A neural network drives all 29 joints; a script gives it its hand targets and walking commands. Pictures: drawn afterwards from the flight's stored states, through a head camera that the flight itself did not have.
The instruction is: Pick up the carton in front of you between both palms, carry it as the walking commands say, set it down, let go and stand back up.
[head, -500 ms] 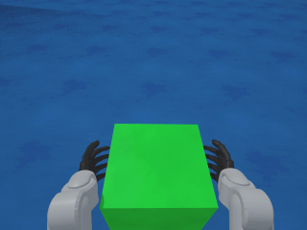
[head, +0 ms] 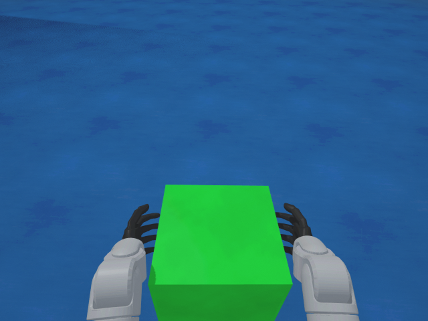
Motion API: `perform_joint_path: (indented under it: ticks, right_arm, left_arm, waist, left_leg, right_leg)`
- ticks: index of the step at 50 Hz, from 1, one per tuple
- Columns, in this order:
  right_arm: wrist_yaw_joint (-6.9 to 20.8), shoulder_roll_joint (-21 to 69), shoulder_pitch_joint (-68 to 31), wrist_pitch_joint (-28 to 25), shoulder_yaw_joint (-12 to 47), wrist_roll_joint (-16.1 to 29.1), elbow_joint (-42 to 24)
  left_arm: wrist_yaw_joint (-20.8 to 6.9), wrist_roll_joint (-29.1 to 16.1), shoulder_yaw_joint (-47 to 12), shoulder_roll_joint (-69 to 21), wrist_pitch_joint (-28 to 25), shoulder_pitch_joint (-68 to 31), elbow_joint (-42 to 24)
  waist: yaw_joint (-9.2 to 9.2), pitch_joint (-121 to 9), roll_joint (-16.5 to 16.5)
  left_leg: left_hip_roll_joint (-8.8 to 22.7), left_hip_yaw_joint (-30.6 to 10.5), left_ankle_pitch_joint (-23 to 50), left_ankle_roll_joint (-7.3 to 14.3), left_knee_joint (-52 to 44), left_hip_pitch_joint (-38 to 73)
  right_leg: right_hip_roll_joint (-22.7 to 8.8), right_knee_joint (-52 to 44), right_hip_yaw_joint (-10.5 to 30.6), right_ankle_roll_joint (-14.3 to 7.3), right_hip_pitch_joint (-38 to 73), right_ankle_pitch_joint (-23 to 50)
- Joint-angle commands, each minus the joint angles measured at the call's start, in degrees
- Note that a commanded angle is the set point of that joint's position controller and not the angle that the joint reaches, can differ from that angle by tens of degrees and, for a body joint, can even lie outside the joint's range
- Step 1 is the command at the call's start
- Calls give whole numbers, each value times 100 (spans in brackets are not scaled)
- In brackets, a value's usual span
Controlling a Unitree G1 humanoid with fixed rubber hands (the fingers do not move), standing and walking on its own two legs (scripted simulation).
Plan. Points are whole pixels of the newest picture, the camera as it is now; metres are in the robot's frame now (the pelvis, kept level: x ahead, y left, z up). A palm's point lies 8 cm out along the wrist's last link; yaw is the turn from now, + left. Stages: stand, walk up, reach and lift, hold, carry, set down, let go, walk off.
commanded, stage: carry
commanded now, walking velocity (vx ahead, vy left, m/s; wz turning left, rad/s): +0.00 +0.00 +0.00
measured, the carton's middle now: (216, 262) +0.27 +0.00 -0.04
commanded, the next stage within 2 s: hold in 0.56 s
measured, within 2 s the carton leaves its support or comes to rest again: neither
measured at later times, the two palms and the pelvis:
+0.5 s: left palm (133, 249) +0.26 +0.15 +0.04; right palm (295, 245) +0.26 -0.14 +0.04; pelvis -0.03 +0.00 +0.00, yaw +0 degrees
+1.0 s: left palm (126, 273) +0.21 +0.15 +0.05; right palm (305, 263) +0.22 -0.15 +0.05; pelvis -0.07 +0.00 +0.01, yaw +1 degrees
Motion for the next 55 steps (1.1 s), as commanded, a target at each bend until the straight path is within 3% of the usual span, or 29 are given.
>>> perform_joint_path:
  ticks: [1,8,14,20,28,29,30,31,32,35,46,55]
  right_arm:
    - [944,4047,-2372,-567,2810,1285,-157]
    - [1203,4285,-2902,-1498,2409,1004,937]
    - [1442,4910,-3374,-2097,2563,1021,1429]
    - [1492,5269,-3224,-1873,2935,1224,1101]
    - [1490,5157,-3113,-1648,2703,1125,1194]
    - [1507,5301,-2559,-1636,2595,1080,1120]
    - [1497,5070,-2647,-1732,2562,1010,923]
    - [1481,5144,-2772,-1760,2537,1012,982]
    - [1478,5085,-2820,-1782,2509,958,1048]
    - [1506,5113,-3038,-1833,2479,962,1250]
    - [1826,5559,-3753,-1827,2058,800,2222]
    - [2008,5822,-4567,-1937,1913,795,2706]
  left_arm:
    - [-930,-1253,-2800,-4036,-530,-2293,-88]
    - [-1169,-986,-2429,-4295,-1462,-2812,975]
    - [-1417,-1029,-2594,-4922,-2056,-3308,1438]
    - [-1476,-1246,-2996,-5280,-1836,-3181,1115]
    - [-1477,-1143,-2762,-5165,-1620,-3066,1199]
    - [-1497,-1144,-2645,-5321,-1599,-2436,1151]
    - [-1436,-1054,-2603,-5159,-1694,-2452,1005]
    - [-1431,-1017,-2637,-5122,-1725,-2727,969]
    - [-1435,-979,-2605,-5069,-1734,-2778,976]
    - [-1457,-944,-2573,-5082,-1774,-2923,1215]
    - [-1778,-880,-2343,-5557,-1679,-3690,1943]
    - [-2045,-855,-2146,-5760,-1758,-4441,2440]
  waist:
    - [1,-969,7]
    - [12,-1076,26]
    - [12,-1283,41]
    - [2,-1477,48]
    - [6,-1276,41]
    - [73,-908,-134]
    - [90,-1279,70]
    - [14,-1239,-43]
    - [75,-1113,-36]
    - [13,-1005,-50]
    - [16,-337,-49]
    - [37,-266,-178]
  left_leg:
    - [599,-560,1756,38,-321,539]
    - [592,-599,1554,41,-362,528]
    - [595,-623,1578,50,-337,590]
    - [612,-613,1886,63,-231,644]
    - [609,-622,1765,56,-267,478]
    - [-859,-1531,3539,83,-518,1818]
    - [-799,-1624,3825,77,-560,2195]
    - [-738,-1661,3777,19,-569,2318]
    - [-779,-1606,3698,-35,-613,2271]
    - [-916,-1525,3121,-91,-770,2524]
    - [-879,-1402,729,-28,-932,1993]
    - [-896,-1384,-134,-26,-804,1880]
  right_leg:
    - [-626,-400,499,-72,91,1739]
    - [-614,-427,508,-85,41,1460]
    - [-599,-372,508,-94,78,1442]
    - [-597,-247,482,-70,159,1709]
    - [-609,-281,491,-60,59,1613]
    - [791,-581,1389,-73,501,3580]
    - [733,-516,1457,-90,577,3983]
    - [778,-622,1439,-70,540,3466]
    - [804,-704,1443,-52,587,3359]
    - [909,-877,1402,65,452,3033]
    - [746,-1206,1385,-152,-196,492]
    - [598,-1306,1392,-252,-548,-571]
